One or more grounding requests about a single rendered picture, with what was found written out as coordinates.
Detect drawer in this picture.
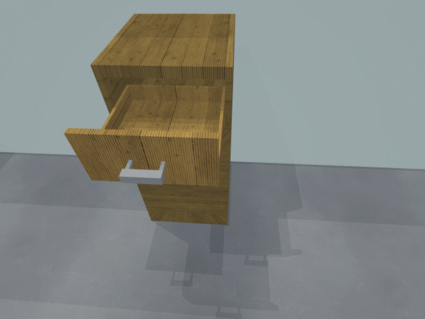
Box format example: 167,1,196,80
64,84,225,186

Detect handle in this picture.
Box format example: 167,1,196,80
119,160,166,185

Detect cabinet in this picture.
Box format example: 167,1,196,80
90,14,236,225

